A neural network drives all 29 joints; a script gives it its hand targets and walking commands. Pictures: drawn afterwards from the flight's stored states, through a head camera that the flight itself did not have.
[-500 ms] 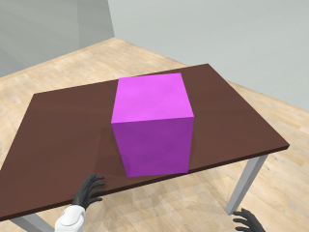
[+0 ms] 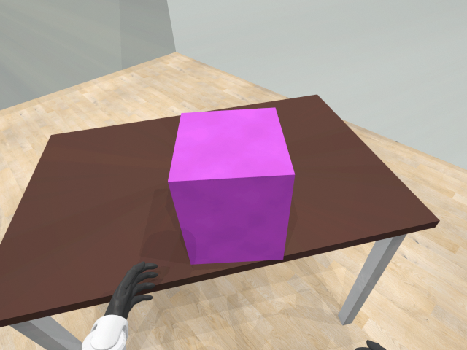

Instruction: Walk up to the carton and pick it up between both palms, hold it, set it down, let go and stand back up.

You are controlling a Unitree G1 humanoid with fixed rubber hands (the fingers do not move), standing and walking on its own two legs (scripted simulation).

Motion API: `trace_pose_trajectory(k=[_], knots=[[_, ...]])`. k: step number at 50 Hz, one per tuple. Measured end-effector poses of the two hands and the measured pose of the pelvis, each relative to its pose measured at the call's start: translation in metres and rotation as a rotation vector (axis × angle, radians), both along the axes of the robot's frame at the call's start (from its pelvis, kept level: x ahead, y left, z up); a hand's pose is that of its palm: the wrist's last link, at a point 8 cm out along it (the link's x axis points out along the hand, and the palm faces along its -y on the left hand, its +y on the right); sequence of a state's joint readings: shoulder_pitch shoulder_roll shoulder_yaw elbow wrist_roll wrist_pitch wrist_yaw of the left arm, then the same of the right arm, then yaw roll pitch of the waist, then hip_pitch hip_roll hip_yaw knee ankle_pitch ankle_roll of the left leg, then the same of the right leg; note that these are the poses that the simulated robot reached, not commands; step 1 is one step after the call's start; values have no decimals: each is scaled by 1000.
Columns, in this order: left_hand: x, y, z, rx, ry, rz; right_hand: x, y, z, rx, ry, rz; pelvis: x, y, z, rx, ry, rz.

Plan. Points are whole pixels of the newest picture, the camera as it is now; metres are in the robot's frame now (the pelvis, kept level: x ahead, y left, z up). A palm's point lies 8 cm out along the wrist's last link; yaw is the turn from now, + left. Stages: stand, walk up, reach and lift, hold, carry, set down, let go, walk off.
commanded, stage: stand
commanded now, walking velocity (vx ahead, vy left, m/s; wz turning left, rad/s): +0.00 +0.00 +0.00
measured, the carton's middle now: (232, 186) +0.45 +0.02 +0.05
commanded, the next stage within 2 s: none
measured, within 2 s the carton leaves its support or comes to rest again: neither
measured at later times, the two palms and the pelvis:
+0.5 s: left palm (121, 317) +0.21 +0.22 -0.02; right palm out of the picture +0.08 -0.23 -0.13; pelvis +0.00 +0.00 -0.01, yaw +2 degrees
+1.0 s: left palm out of the picture +0.04 +0.23 -0.14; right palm out of the picture +0.07 -0.24 -0.13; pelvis +0.00 -0.01 -0.01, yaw +2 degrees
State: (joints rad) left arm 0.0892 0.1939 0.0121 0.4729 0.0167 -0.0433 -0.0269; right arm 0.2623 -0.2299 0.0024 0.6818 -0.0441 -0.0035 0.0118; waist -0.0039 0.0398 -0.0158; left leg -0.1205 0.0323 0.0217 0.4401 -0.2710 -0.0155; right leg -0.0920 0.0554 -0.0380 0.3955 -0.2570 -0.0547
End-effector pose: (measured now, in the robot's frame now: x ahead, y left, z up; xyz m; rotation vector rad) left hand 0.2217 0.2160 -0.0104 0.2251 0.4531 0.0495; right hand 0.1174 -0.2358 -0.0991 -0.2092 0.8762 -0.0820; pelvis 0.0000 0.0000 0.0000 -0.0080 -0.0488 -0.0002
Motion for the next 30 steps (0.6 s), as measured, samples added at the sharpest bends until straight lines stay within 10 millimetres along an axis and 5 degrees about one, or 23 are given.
trace_pose_trajectory(k=[7,12,30], knots=[[-4,-1,-5,-3,-60,17,-48,-6,-23,3,214,-44,2,-2,-3,-2,44,14],[-5,0,-6,-5,-71,19,-62,-5,-29,12,267,-65,3,-2,-5,0,52,21],[-17,0,-11,-6,-53,36,-28,7,-25,32,180,-33,-2,-3,-8,0,48,37]])
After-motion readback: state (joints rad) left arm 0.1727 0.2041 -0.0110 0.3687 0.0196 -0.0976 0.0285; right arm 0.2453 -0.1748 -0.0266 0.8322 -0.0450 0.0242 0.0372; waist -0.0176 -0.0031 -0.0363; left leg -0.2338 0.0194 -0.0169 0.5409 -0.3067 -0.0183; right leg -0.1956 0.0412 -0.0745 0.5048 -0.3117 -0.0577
